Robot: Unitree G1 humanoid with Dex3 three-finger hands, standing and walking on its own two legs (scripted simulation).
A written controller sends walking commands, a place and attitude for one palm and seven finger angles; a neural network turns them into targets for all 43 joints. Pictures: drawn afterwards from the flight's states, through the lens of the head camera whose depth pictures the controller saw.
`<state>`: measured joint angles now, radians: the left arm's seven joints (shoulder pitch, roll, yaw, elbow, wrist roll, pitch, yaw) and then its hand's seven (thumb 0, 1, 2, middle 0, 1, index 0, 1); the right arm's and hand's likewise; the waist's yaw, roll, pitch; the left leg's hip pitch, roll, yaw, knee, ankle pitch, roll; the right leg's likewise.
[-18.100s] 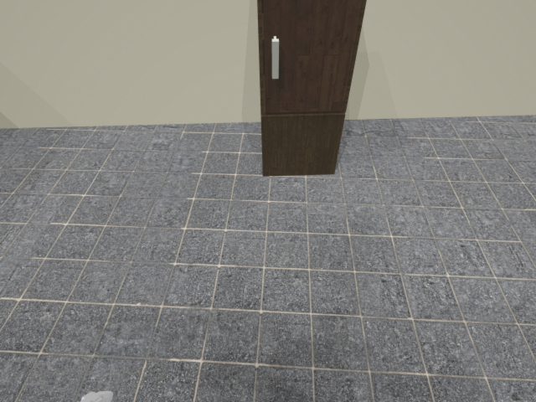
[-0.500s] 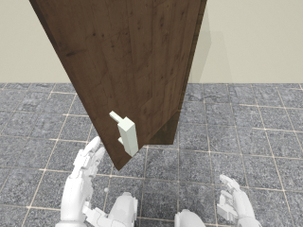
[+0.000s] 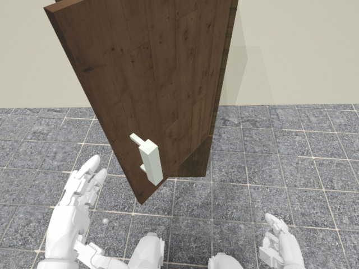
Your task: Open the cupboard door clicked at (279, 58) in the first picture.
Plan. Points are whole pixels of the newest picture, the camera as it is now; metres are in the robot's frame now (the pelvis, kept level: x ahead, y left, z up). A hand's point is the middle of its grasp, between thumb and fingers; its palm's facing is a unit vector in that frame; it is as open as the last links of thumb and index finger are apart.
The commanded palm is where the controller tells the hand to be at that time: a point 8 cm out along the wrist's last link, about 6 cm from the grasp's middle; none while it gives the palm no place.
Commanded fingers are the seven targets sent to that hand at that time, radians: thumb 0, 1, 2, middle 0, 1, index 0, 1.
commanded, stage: draw the hand back to the body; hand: left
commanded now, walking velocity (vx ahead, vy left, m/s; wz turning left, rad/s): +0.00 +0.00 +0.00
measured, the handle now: (145, 159) +0.35 +0.11 +0.04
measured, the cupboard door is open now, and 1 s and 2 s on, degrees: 49 49 49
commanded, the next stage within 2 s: step back with the hand held close in 1.36 s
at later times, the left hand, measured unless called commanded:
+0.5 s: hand (46, 205) +0.20 +0.21 +0.16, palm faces +0.18 -0.91 -0.37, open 14.7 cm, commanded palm +0.17 +0.26 +0.19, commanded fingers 0.00 0.09 0.56 -0.17 -0.30 -0.17 -0.30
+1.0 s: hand out of the picture +0.24 +0.27 +0.28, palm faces +0.44 -0.80 -0.42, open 8.8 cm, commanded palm +0.19 +0.32 +0.29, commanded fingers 0.00 0.90 0.90 -0.20 -0.30 -0.20 -0.30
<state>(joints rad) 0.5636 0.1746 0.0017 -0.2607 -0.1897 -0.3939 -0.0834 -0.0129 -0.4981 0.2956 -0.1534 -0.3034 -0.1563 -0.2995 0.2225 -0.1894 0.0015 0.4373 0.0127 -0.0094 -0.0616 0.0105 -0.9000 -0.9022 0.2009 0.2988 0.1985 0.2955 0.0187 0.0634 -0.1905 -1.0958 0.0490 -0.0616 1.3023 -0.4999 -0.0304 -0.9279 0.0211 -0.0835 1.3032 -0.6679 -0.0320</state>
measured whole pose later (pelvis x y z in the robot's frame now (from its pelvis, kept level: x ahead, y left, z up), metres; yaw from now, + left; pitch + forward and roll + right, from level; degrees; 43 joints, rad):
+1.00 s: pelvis +0.05 +0.02 +0.12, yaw -1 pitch -1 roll +0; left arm 0.49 0.36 0.32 -0.44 -0.07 -0.05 0.13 0.01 0.63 0.78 -0.20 -0.30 -0.20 -0.30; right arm 0.22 -0.23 0.04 0.56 0.01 -0.08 -0.10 0.01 -0.90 -0.90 0.20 0.30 0.20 0.30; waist 0.06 0.06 -0.05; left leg -0.26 0.02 0.03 0.56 -0.27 0.00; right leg -0.11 -0.01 -0.01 0.51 -0.37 0.01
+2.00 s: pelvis +0.00 +0.03 +0.12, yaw -2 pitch +0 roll -2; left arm 0.58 0.43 0.40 -0.50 -0.06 -0.15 0.13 0.02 0.89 0.89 -0.22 -0.31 -0.22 -0.30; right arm 0.16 -0.24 -0.01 0.53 0.01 0.04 -0.09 0.01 -0.90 -0.90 0.20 0.30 0.20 0.30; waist -0.01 0.04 0.04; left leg -0.33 0.04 0.05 0.47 -0.14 0.02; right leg -0.20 0.01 0.01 0.43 -0.23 0.02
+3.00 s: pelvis -0.16 +0.02 +0.11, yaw -3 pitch -1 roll -3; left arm 0.63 0.47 0.43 -0.49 -0.07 -0.21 0.14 0.01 0.89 0.89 -0.22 -0.31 -0.22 -0.30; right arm 0.28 -0.26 -0.02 0.62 -0.01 -0.05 -0.09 0.01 -0.90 -0.90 0.20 0.30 0.20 0.30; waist -0.06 0.03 -0.04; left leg -0.47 0.04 0.01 0.56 -0.13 0.00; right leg -0.03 0.08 0.00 0.47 -0.42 -0.03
